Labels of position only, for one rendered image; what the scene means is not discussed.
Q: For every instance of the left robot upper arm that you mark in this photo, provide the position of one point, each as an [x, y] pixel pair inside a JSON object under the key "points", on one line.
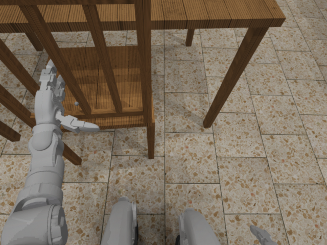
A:
{"points": [[45, 225]]}

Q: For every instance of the table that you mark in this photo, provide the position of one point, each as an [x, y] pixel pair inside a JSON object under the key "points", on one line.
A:
{"points": [[256, 15]]}

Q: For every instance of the left robot forearm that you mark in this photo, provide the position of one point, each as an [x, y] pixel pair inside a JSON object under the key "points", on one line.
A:
{"points": [[45, 176]]}

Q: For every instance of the chair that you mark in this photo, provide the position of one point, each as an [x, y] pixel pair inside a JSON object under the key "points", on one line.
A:
{"points": [[112, 84]]}

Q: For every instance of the right robot shin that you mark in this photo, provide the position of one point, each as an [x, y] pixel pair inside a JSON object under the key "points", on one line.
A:
{"points": [[185, 242]]}

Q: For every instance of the robot left hand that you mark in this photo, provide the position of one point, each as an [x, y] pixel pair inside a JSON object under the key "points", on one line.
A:
{"points": [[48, 101]]}

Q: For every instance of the right robot thigh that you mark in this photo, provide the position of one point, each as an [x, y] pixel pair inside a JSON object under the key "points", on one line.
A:
{"points": [[194, 227]]}

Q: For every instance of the robot right hand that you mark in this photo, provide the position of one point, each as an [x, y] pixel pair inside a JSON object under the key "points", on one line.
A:
{"points": [[262, 235]]}

